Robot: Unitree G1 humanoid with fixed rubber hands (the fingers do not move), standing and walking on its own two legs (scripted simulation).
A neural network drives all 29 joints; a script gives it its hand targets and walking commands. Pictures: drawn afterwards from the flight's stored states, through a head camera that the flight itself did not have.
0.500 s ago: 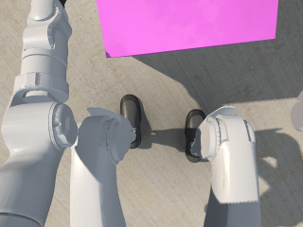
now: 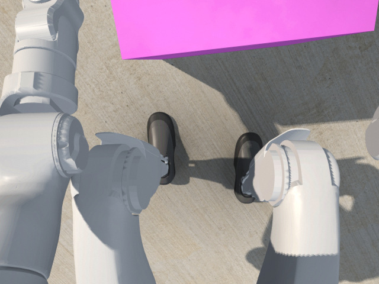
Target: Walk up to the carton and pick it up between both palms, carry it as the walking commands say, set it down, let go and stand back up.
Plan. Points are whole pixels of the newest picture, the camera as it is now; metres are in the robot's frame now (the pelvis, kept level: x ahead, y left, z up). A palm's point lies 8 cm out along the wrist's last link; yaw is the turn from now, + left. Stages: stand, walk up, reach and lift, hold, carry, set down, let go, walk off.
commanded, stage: reach and lift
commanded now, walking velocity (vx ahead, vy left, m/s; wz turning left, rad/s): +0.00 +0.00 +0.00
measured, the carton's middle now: out of the picture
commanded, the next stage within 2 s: none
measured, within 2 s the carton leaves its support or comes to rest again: leaves its support in 1.46 s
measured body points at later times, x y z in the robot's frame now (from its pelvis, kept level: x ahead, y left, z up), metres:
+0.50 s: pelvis +0.00 +0.00 +0.00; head +0.38 +0.00 +0.24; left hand +0.56 +0.20 -0.17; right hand +0.59 -0.22 -0.16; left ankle +0.15 +0.12 -0.35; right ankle +0.10 -0.11 -0.35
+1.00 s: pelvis +0.00 +0.00 +0.01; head +0.38 -0.01 +0.24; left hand +0.56 +0.18 -0.17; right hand +0.58 -0.21 -0.16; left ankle +0.15 +0.12 -0.35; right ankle +0.10 -0.11 -0.35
